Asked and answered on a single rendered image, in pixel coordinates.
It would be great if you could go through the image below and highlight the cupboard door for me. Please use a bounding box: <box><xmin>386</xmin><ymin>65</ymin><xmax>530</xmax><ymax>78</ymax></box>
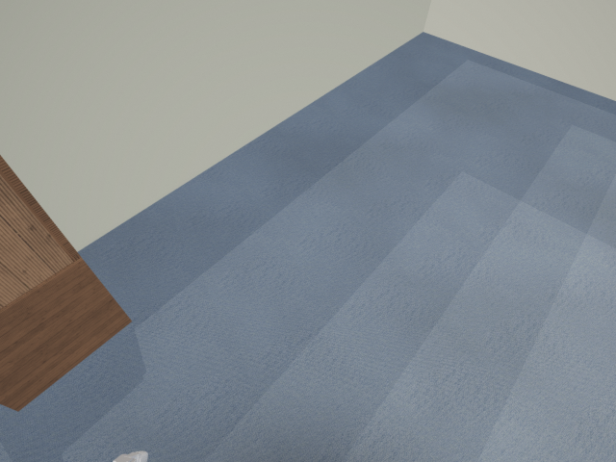
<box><xmin>0</xmin><ymin>174</ymin><xmax>73</xmax><ymax>309</ymax></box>

